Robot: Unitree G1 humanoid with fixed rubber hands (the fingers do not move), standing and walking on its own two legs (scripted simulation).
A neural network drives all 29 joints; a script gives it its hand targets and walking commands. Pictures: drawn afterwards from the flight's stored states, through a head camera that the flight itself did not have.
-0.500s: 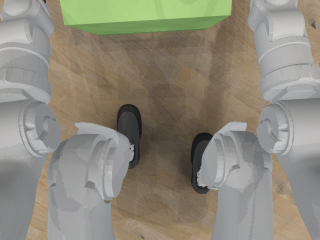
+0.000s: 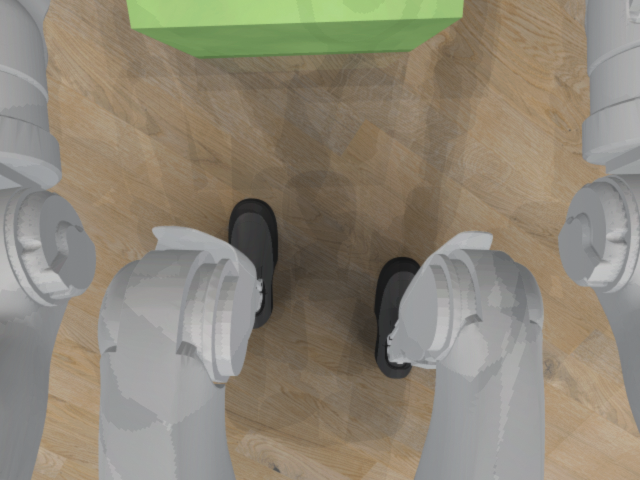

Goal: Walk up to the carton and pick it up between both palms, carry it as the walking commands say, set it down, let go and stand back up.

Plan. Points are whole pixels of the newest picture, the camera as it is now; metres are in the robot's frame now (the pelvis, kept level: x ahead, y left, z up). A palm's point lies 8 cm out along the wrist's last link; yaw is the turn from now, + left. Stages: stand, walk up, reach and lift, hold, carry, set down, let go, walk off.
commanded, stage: set down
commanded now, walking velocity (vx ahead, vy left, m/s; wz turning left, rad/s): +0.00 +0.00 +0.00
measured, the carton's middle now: out of the picture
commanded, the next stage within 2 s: let go in 1.08 s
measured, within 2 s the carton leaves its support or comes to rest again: neither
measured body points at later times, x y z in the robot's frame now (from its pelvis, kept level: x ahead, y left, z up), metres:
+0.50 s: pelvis +0.00 +0.00 +0.11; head +0.38 +0.01 +0.34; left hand +0.56 +0.29 -0.01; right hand +0.62 -0.15 -0.02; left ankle +0.15 +0.12 -0.34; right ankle +0.08 -0.11 -0.34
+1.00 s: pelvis +0.00 +0.01 +0.24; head +0.37 +0.03 +0.47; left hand +0.56 +0.31 +0.14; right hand +0.62 -0.15 +0.13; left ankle +0.15 +0.12 -0.34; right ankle +0.08 -0.11 -0.34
